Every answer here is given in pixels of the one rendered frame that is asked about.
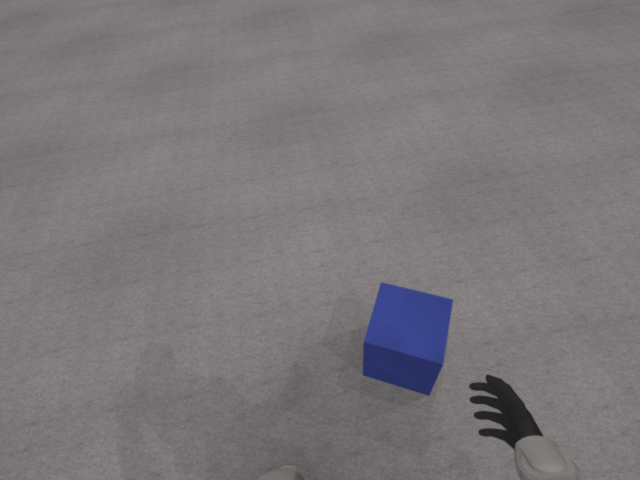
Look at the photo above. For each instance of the robot right hand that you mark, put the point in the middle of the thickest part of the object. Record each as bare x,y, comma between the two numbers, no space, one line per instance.
514,416

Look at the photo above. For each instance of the robot right forearm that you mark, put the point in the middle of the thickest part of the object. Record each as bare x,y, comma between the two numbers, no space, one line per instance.
540,458

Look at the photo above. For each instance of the carton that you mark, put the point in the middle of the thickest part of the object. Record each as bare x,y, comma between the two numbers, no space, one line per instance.
406,338

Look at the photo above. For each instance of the left robot shin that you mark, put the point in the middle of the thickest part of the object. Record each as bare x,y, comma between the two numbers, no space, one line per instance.
290,468

